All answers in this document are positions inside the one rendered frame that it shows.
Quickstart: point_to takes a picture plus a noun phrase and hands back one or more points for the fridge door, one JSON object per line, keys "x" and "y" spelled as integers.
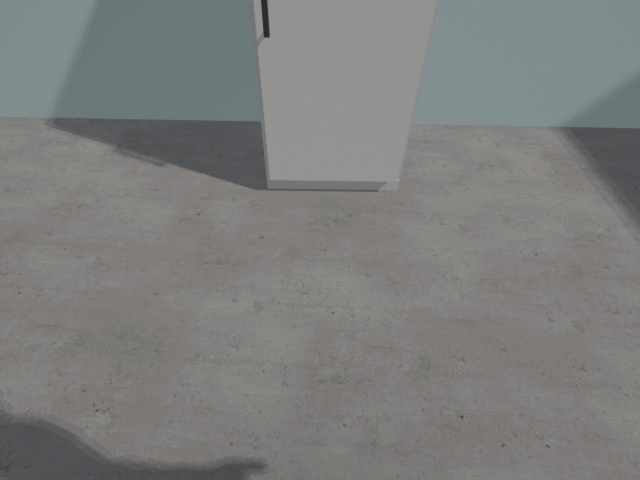
{"x": 339, "y": 80}

